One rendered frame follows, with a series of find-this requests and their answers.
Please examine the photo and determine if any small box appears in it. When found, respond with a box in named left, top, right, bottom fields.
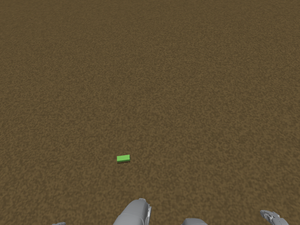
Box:
left=117, top=155, right=130, bottom=162

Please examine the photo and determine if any right robot hand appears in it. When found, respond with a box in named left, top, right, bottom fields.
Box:
left=260, top=210, right=289, bottom=225

